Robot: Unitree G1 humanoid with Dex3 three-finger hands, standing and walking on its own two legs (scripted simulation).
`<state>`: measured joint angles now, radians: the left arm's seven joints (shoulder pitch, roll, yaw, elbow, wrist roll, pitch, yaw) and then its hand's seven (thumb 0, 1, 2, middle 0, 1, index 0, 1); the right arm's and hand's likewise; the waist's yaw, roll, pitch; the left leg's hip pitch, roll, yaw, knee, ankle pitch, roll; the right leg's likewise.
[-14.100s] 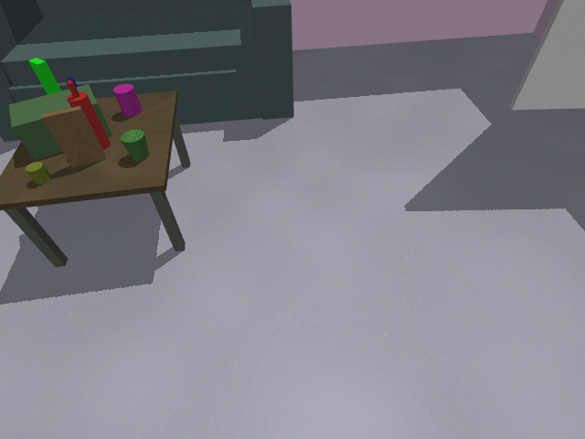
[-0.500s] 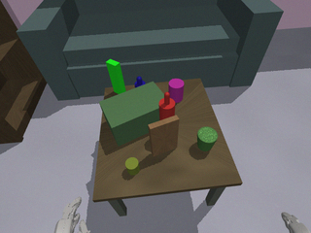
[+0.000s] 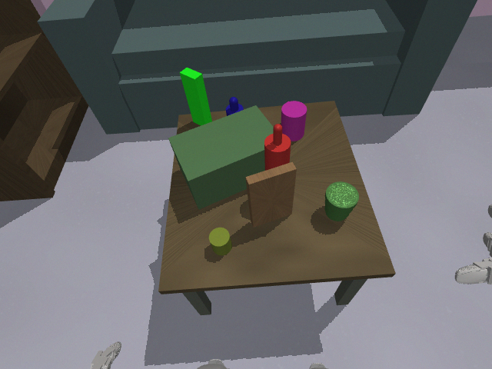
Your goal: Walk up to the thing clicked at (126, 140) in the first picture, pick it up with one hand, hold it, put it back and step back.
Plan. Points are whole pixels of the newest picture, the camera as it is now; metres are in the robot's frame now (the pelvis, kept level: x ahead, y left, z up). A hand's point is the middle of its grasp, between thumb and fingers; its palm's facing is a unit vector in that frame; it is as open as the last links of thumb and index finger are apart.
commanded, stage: go down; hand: right
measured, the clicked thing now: (339, 203) +0.58 -0.19 -0.27
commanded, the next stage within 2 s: approach in 1.02 s
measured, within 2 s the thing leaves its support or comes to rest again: neither
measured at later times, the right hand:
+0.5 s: hand (489, 189) +0.42 -0.36 +0.02, palm faces +0.21 +0.98 -0.08, open 17.6 cm
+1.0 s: hand out of the picture +0.44 -0.38 +0.03, palm faces +0.21 +0.98 -0.05, open 17.7 cm
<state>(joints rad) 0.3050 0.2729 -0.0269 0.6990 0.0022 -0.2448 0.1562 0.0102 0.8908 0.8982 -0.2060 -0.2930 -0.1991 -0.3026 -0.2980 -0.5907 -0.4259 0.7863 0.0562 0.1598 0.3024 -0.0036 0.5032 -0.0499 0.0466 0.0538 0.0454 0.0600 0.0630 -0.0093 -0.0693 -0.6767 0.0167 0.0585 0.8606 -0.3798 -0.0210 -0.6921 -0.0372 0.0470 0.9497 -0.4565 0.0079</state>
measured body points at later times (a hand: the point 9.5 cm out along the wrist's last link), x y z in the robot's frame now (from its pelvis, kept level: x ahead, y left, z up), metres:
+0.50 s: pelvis +0.00 +0.00 -0.02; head +0.13 -0.04 +0.41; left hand +0.03 +0.28 -0.11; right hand +0.40 -0.41 +0.03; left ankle +0.02 +0.14 -0.69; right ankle +0.01 -0.12 -0.69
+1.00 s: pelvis +0.01 -0.01 -0.02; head +0.14 -0.05 +0.41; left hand +0.05 +0.27 -0.11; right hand +0.42 -0.43 +0.04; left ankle +0.02 +0.14 -0.69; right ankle +0.01 -0.12 -0.69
